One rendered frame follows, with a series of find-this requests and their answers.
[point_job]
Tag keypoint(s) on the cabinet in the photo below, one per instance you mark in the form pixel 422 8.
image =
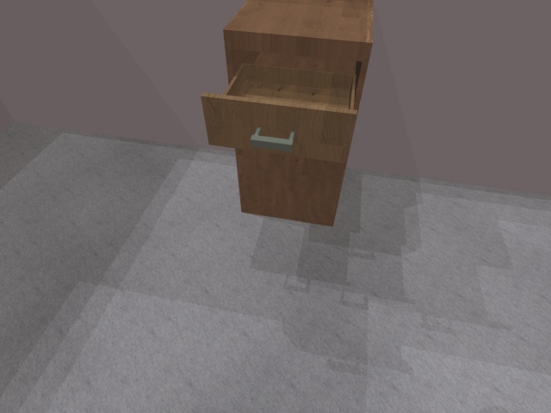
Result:
pixel 318 35

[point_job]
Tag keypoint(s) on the handle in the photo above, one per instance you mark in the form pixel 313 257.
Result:
pixel 272 143

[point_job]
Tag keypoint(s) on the drawer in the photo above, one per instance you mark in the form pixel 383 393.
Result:
pixel 316 105

